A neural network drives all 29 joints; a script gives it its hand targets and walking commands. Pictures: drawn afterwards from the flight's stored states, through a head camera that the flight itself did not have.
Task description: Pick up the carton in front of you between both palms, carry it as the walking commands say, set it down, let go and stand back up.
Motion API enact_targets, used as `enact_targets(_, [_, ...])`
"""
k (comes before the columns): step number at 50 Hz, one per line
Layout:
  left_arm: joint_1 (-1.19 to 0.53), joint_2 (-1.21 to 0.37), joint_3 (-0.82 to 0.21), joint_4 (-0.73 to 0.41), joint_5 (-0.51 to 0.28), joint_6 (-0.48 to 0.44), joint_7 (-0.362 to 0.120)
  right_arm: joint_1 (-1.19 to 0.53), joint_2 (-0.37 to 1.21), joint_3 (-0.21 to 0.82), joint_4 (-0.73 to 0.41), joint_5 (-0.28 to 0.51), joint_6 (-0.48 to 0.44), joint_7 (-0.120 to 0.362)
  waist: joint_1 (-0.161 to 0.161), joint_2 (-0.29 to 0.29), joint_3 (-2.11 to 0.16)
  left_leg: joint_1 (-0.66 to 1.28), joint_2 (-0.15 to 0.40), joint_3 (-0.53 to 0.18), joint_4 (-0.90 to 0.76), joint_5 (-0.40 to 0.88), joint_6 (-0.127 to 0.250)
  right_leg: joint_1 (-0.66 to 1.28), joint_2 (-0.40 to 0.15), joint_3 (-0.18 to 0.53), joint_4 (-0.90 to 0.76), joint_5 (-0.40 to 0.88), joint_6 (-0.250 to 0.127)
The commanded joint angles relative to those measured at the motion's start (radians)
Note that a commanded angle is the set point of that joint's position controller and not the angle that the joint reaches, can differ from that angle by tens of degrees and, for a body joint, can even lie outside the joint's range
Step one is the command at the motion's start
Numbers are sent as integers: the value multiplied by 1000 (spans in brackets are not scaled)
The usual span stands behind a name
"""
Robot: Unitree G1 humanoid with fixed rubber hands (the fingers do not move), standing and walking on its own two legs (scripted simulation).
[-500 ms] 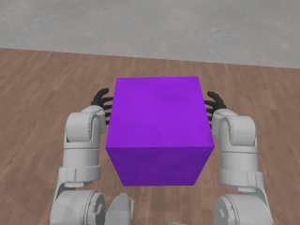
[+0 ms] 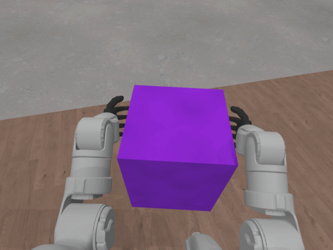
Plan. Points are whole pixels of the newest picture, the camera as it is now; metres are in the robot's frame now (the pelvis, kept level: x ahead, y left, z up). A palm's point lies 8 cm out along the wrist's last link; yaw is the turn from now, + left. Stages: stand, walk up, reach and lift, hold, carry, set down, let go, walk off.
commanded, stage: carry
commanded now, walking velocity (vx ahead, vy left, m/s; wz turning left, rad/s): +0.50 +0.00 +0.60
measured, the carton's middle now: (174, 152) +0.34 -0.01 +0.03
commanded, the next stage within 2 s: none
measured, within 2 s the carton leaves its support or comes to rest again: neither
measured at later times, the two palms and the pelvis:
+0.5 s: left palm (95, 74) +0.55 +0.21 +0.09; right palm (191, 62) +0.64 -0.08 +0.08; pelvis +0.25 -0.03 -0.01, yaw +13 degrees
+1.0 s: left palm (69, 44) +0.79 +0.35 +0.04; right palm (147, 34) +0.89 +0.07 +0.04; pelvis +0.50 +0.08 -0.05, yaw +22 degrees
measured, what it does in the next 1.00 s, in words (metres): goes down, turning left: right foot, then left foot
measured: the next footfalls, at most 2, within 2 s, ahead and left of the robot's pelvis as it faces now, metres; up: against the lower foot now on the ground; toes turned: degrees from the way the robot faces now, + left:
right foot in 0.22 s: +0.26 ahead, -0.11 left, -0.02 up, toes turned +1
left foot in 0.70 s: +0.48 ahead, +0.12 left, -0.04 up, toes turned +25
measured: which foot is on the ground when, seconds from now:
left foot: down 0.00-0.22, up 0.24-0.68, down 0.70-1.00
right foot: up 0.00-0.20, down 0.22-0.68, up 0.70-1.00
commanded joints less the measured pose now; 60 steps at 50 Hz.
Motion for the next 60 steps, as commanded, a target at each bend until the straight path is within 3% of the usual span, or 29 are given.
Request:
enact_targets(1, [-616, -1117, -596, -128, -353, -35, -173, -854, 1085, 665, -171, 512, -38, 269, -9, 204, -408, 399, 200, -281, -162, 440, 137, -62, -4, -39, -176, 90, 15])
enact_targets(7, [-554, -1028, -550, -103, -272, -24, -153, -828, 1070, 675, -110, 525, -30, 289, -20, 178, -390, 373, 140, -203, -90, 537, 100, 139, 34, -78, -530, 332, 17])
enact_targets(8, [-548, -1019, -543, -85, -268, -21, -159, -816, 1069, 671, -86, 517, -30, 289, -8, 169, -393, 354, 134, -196, -53, 503, 83, 215, 28, -69, -604, 382, 10])
enact_targets(10, [-517, -1004, -525, -35, -263, -20, -177, -795, 1074, 666, -29, 500, -33, 287, 54, 83, -444, 209, 64, -116, 155, 369, 31, 543, -6, -97, -722, 484, -7])
enact_targets(11, [-487, -997, -508, -7, -262, -19, -189, -793, 1064, 659, -1, 490, -35, 286, 86, -21, -493, 11, 42, -120, 319, -1, 9, 766, -208, 87, -665, 562, -27])
enact_targets(12, [-505, -961, -478, 23, -251, -19, -195, -783, 1094, 644, 46, 482, -30, 286, 73, -239, -551, -269, -60, -76, 549, -441, -14, 997, -467, 434, -586, 766, -119])
enact_targets(13, [-501, -978, -477, 50, -264, -24, -203, -789, 1091, 630, 53, 468, -30, 283, 88, -295, -536, -382, -53, -128, 665, -443, -7, 998, -460, 485, -578, 716, -168])
enact_targets(14, [-542, -1010, -487, 14, -283, -37, -213, -831, 1117, 638, 35, 469, -34, 279, 107, -270, -542, -440, -20, -147, 722, -403, 5, 962, -438, 491, -614, 433, -182])
enact_targets(15, [-607, -1061, -515, -47, -319, -46, -225, -876, 1135, 651, -2, 473, -42, 274, 104, -160, -473, -435, 7, -150, 710, -331, 6, 845, -384, 420, -658, 310, -155])
enact_targets(16, [-685, -1098, -546, -112, -358, -51, -231, -903, 1151, 655, -34, 477, -47, 266, 97, -119, -425, -419, 22, -150, 670, -260, 1, 763, -354, 348, -686, 317, -129])
enact_targets(20, [-745, -1144, -618, -231, -455, -47, -237, -839, 1140, 658, -116, 452, -51, 211, 83, -132, -429, -364, 23, -105, 560, -143, -26, 723, -311, 125, -684, 540, -113])
enact_targets(24, [-703, -1101, -644, -275, -479, -32, -242, -765, 1075, 656, -155, 399, -41, 175, 109, -142, -429, -412, 11, -62, 398, -32, -24, 813, -302, 21, -649, 706, -109])
enact_targets(29, [-641, -1066, -655, -207, -465, -17, -255, -702, 1007, 637, -103, 344, -15, 181, 145, -118, -361, -319, -48, 40, 78, 192, 8, 849, -260, -127, -607, 798, -55])
enact_targets(31, [-635, -1062, -650, -162, -452, -19, -259, -684, 992, 619, -61, 332, -8, 194, 136, -129, -332, -198, -80, 70, -44, 230, 41, 815, -255, -177, -552, 881, -28])
enact_targets(33, [-633, -1069, -643, -115, -448, -21, -264, -666, 987, 595, -5, 321, -8, 208, 89, -143, -367, 25, -128, 101, -122, 279, 72, 740, -249, -230, -372, 950, 3])
enact_targets(34, [-644, -1073, -644, -93, -449, -23, -268, -646, 994, 582, 23, 316, -11, 214, 46, -106, -417, 218, -109, 76, -192, 366, 90, 646, -218, -258, -187, 834, 32])
enact_targets(35, [-647, -1080, -643, -69, -451, -26, -272, -642, 988, 567, 37, 311, -14, 222, 36, 15, -456, 466, 37, -82, -70, 537, 99, 393, -177, -212, -3, 340, 49])
enact_targets(36, [-661, -1124, -637, -37, -460, -20, -277, -659, 964, 534, 71, 294, -19, 224, 28, 172, -557, 808, 287, -464, 84, 890, 249, 34, -56, -130, 193, -234, 82])
enact_targets(37, [-659, -1128, -618, -26, -451, -23, -277, -636, 966, 529, 84, 293, -28, 230, -19, 228, -597, 818, 316, -609, -43, 602, 341, -104, -15, -54, 349, -261, 86])
enact_targets(38, [-716, -1159, -629, -56, -458, -29, -275, -669, 998, 539, 50, 312, -39, 237, -21, 207, -527, 736, 281, -578, -96, 432, 319, -174, -50, -4, 346, -204, 60])
enact_targets(39, [-761, -1181, -632, -88, -466, -36, -271, -741, 1039, 560, -3, 346, -47, 242, -6, 128, -474, 645, 252, -531, -110, 360, 280, -183, -81, 17, 307, -151, 49])
enact_targets(40, [-770, -1189, -634, -112, -467, -42, -263, -805, 1078, 592, -53, 385, -52, 246, 18, 66, -436, 529, 233, -466, -123, 395, 254, -142, -106, 26, 233, -96, 50])
enact_targets(41, [-763, -1195, -633, -134, -463, -47, -253, -844, 1105, 620, -92, 418, -57, 247, 33, 50, -435, 447, 221, -421, -141, 368, 236, -85, -119, 26, 175, -60, 56])
enact_targets(43, [-717, -1197, -639, -159, -450, -53, -232, -856, 1130, 652, -146, 454, -61, 245, 34, 66, -454, 402, 196, -365, -151, 382, 224, -52, -113, 7, 110, -19, 62])
enact_targets(49, [-598, -1143, -657, -202, -393, -63, -199, -782, 1104, 692, -193, 470, -65, 250, 0, 97, -452, 521, 143, -277, -91, 709, 169, -173, -73, -27, -117, 197, 41])
enact_targets(56, [-578, -1022, -646, -203, -353, -25, -191, -734, 1016, 697, -160, 466, -40, 256, -52, 113, -374, 557, 73, -198, -17, 703, 124, -24, 23, -112, -564, 503, -15])
enact_targets(58, [-551, -988, -615, -151, -332, -9, -196, -731, 1004, 687, -112, 464, -29, 259, -18, 125, -372, 491, 68, -167, 78, 723, 98, 156, 40, -126, -658, 544, -51])
enact_targets(59, [-530, -972, -595, -121, -321, -4, -199, -738, 1003, 681, -87, 464, -25, 262, 25, 119, -399, 429, 55, -130, 187, 732, 73, 316, 50, -148, -704, 567, -63])
enact_targets(60, [-530, -960, -576, -104, -312, 0, -203, -742, 1001, 674, -59, 461, -23, 265, 75, 89, -441, 293, 30, -92, 349, 586, 47, 529, 7, -121, -704, 612, -67])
